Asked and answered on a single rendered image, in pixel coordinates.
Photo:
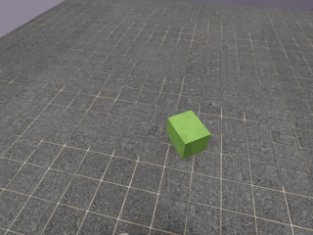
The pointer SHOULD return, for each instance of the carton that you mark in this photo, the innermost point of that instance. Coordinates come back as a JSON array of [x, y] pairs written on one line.
[[187, 134]]

